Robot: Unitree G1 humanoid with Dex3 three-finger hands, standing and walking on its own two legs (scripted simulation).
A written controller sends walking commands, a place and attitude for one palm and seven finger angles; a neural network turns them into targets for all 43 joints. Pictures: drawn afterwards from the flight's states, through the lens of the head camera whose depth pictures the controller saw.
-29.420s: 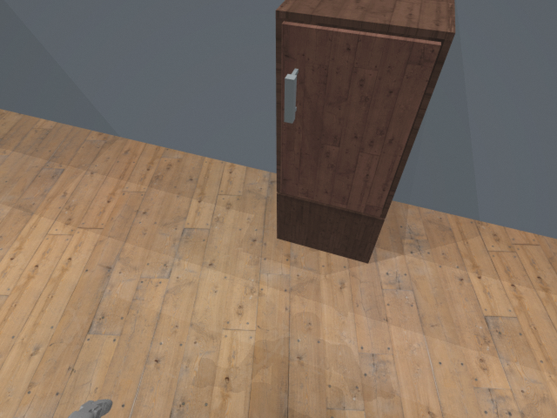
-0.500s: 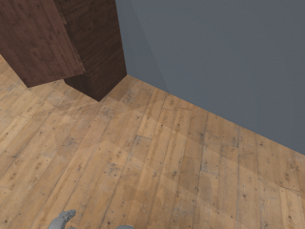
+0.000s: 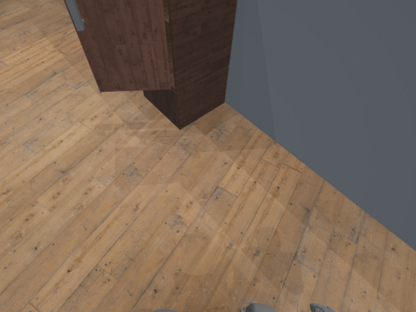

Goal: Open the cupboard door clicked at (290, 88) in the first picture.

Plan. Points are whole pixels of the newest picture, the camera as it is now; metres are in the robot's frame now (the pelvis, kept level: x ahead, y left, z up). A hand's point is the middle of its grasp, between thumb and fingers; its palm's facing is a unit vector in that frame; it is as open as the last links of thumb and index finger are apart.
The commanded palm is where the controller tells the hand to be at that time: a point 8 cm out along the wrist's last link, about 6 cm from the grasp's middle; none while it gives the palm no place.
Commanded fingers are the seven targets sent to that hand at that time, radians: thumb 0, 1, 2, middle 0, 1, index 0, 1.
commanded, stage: turn to face it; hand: left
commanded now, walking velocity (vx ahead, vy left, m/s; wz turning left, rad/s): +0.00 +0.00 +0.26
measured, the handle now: (75, 9) +1.07 +0.59 -0.01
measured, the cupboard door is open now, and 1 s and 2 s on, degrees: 55 55 55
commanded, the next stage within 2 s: take the last steps up to it in 0.08 s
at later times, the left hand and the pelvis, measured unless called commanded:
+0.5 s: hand out of the picture +0.03 +0.21 -0.19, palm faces +0.20 -0.96 -0.18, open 7.4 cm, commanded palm none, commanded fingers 0.00 0.90 0.90 -0.20 -0.30 -0.20 -0.30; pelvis +0.04 +0.01 -0.01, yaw +9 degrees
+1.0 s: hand (108, 286) +0.17 +0.23 -0.16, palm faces +0.31 -0.93 -0.20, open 7.2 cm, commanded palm none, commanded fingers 0.00 0.90 0.90 -0.20 -0.30 -0.20 -0.30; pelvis +0.19 +0.04 +0.01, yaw +14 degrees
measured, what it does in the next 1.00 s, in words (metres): walks ahead: right foot, then left foot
